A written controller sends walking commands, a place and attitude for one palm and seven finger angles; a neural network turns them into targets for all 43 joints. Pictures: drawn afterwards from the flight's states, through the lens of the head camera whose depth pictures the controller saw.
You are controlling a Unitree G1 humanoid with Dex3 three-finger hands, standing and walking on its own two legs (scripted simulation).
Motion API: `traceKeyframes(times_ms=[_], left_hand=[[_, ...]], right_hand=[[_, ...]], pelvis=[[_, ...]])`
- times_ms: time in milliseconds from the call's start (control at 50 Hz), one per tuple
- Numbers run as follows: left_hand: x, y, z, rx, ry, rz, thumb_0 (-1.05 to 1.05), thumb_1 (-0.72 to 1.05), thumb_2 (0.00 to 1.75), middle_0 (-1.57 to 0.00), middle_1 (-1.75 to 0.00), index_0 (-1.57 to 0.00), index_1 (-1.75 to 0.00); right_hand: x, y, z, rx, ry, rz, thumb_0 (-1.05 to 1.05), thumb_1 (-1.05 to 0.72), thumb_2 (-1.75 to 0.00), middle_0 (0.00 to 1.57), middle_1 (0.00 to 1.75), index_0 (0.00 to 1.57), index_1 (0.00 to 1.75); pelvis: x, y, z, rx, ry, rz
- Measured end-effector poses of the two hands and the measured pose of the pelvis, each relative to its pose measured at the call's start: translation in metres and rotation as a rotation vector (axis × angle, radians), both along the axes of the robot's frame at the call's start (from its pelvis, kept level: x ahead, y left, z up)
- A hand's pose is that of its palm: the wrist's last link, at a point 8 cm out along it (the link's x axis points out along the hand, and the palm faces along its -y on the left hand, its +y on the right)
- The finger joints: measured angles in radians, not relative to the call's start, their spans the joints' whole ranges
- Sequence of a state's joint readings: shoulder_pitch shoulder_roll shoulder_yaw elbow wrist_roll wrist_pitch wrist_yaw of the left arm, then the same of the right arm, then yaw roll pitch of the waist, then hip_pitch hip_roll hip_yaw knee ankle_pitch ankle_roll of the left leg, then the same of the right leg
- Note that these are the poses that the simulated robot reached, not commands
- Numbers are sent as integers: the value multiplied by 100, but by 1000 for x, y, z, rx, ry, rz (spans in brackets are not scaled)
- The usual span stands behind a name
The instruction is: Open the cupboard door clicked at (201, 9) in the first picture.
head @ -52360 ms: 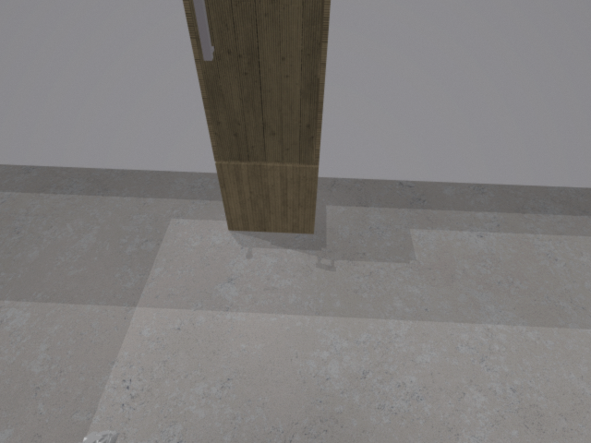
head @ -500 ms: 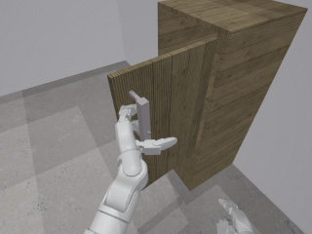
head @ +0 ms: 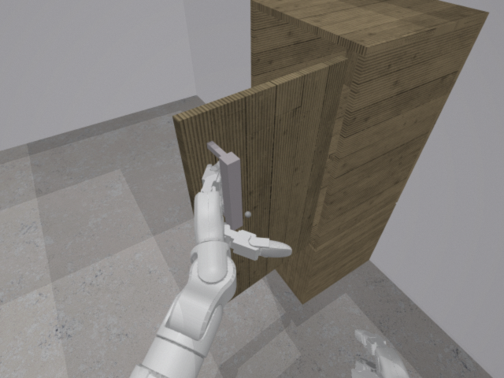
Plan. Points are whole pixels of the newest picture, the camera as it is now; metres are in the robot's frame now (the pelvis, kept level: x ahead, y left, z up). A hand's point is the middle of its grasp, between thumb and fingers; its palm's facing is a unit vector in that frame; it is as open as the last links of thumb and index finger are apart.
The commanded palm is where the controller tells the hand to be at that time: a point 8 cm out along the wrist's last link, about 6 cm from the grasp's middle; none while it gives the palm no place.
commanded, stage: slide the hand sideways off the handle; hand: left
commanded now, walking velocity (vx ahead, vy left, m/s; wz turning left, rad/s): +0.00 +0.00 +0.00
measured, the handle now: (224, 187) +0.38 +0.08 +0.13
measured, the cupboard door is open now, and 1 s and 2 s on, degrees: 95 99 99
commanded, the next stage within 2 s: draw the hand back to the body in 1.12 s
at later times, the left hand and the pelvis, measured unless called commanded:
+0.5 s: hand (234, 242) +0.27 +0.05 +0.13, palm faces -0.08 -1.00 +0.00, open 16.3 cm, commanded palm +0.24 +0.10 +0.13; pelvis +0.01 -0.01 +0.00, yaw -1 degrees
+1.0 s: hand (194, 267) +0.23 +0.10 +0.12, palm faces -0.03 -1.00 -0.02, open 16.3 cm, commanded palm +0.20 +0.15 +0.13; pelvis +0.02 -0.01 +0.00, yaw -1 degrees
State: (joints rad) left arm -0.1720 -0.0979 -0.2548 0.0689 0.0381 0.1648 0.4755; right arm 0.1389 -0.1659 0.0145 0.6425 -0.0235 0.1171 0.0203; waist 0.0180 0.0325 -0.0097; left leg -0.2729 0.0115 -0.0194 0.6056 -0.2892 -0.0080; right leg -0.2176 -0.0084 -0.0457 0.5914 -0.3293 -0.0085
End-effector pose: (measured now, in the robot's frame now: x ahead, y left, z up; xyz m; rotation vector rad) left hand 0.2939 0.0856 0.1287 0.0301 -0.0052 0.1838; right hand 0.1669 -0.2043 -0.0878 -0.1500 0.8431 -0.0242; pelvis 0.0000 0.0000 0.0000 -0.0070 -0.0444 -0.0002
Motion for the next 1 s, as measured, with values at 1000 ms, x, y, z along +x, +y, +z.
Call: traceKeyframes(times_ms=[1000], left_hand=[[-80,70,-6,-6,-2,-210,-1,-50,30,-17,-31,-16,-31]], right_hand=[[39,-14,24,3,-241,0,1,-91,-90,20,30,20,30]], pelvis=[[25,-11,-4,7,24,-11]])
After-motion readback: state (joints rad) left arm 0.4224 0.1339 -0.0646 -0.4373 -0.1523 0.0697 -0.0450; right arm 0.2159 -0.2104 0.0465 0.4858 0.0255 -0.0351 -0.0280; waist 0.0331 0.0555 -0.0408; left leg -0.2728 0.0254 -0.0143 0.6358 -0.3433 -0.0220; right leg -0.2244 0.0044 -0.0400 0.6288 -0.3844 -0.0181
